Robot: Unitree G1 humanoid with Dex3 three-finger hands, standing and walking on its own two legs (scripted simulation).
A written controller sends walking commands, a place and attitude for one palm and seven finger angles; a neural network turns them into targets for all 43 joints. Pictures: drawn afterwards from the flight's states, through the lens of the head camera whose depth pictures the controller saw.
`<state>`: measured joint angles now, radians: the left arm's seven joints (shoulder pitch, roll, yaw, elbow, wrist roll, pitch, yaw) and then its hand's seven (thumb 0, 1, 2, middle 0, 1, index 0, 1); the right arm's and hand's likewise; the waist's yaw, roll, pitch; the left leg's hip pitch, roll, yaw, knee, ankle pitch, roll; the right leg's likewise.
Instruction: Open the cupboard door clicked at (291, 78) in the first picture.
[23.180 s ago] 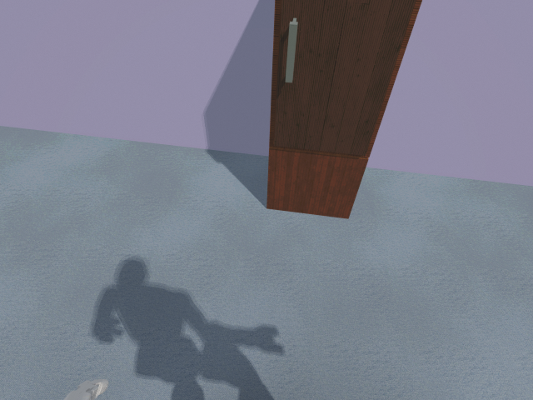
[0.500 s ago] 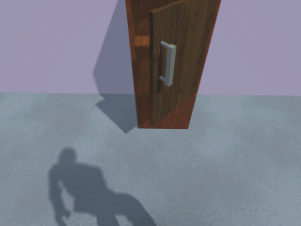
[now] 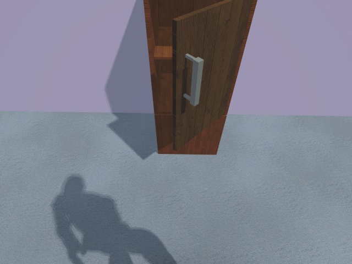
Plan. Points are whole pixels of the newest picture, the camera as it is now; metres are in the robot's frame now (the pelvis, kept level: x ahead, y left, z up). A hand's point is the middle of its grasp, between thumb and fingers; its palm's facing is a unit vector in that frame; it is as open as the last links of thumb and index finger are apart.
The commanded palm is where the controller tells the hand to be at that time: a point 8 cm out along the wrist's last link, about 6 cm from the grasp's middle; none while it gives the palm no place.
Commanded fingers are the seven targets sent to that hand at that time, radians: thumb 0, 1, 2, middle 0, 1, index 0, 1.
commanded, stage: look to check the result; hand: left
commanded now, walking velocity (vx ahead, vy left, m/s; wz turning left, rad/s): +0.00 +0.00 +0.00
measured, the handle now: (191, 80) +0.66 -0.01 +0.05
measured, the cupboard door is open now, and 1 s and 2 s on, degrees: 44 44 44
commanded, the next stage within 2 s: walk to a spot facing it in 0.54 s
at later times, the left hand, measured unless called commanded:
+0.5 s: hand out of the picture +0.01 +0.16 -0.17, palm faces +0.05 -0.98 -0.19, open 7.4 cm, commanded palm none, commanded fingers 0.00 0.90 0.90 -0.20 -0.30 -0.20 -0.30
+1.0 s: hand out of the picture +0.05 +0.17 -0.18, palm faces -0.04 -0.98 -0.22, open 7.4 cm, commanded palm none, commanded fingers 0.00 0.90 0.90 -0.20 -0.30 -0.20 -0.30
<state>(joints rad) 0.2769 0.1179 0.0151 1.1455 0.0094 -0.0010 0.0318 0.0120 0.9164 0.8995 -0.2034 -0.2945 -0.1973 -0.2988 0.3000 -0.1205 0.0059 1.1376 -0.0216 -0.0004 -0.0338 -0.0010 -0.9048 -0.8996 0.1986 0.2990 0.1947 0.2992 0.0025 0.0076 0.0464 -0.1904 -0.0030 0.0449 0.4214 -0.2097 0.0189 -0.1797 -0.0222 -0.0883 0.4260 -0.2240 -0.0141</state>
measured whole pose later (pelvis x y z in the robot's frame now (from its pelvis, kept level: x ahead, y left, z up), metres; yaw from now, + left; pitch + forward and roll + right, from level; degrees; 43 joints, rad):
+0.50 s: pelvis +0.02 -0.01 +0.00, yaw +0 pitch -1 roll +0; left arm 0.26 0.12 0.02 1.15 0.01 -0.01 0.04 0.01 0.91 0.90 -0.20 -0.29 -0.20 -0.30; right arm 0.27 -0.13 0.01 1.15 -0.02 0.00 -0.04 0.00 -0.91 -0.90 0.20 0.30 0.20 0.30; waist 0.00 0.01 0.05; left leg -0.15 0.00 0.04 0.40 -0.23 0.01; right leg -0.14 -0.01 -0.09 0.40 -0.25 -0.02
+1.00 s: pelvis +0.01 -0.02 -0.01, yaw -7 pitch +0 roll +1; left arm 0.23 0.17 0.08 1.06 0.02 0.05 0.00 0.01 0.91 0.90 -0.20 -0.29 -0.20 -0.30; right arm 0.22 -0.16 -0.04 1.05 -0.03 0.02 -0.05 0.00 -0.90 -0.90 0.20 0.30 0.20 0.30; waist 0.02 -0.01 0.10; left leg -0.22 0.06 0.15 0.53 -0.31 -0.01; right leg -0.29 0.03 0.00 0.61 -0.32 -0.04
